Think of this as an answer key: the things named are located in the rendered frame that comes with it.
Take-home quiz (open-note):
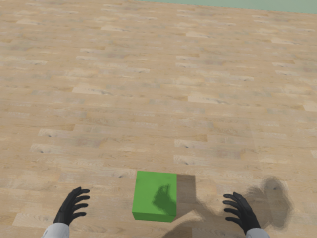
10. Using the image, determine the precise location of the left robot forearm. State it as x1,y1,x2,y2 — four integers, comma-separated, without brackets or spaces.
41,222,70,238

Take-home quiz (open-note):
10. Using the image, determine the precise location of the left robot hand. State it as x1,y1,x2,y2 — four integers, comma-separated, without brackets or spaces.
53,187,90,227

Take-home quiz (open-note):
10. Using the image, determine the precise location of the right robot hand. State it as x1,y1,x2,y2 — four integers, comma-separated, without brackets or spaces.
222,192,261,236

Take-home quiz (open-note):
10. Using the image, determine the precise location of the carton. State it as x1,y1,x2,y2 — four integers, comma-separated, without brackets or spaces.
132,171,177,223

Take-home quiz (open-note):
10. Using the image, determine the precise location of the right robot forearm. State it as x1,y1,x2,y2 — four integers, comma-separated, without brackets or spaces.
246,228,270,238

